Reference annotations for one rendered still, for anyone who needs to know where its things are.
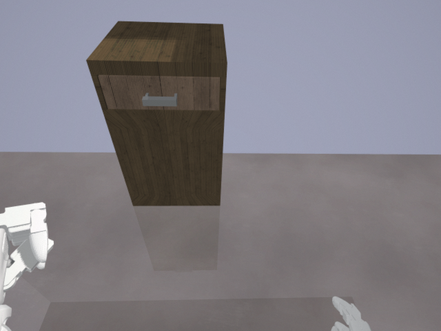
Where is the cabinet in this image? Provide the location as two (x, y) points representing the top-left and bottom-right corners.
(86, 21), (227, 206)

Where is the robot right hand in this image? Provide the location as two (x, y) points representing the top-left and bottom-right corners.
(331, 297), (372, 331)

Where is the robot left hand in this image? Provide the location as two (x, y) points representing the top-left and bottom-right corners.
(0, 202), (54, 305)

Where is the handle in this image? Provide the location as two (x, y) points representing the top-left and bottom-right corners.
(142, 93), (178, 106)

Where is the drawer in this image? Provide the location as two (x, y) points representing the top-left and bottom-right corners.
(99, 75), (220, 110)

